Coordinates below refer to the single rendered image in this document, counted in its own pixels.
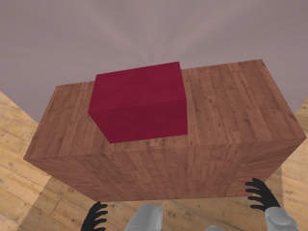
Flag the carton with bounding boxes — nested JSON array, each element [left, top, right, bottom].
[[88, 62, 188, 143]]

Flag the right robot forearm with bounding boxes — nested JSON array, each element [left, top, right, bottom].
[[265, 206, 299, 231]]

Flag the pedestal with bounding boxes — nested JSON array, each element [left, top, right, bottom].
[[23, 59, 307, 202]]

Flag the robot left hand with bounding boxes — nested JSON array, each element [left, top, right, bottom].
[[80, 201, 108, 231]]

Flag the robot left thigh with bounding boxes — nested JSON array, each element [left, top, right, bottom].
[[124, 204, 163, 231]]

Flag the robot right hand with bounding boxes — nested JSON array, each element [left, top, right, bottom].
[[244, 177, 280, 212]]

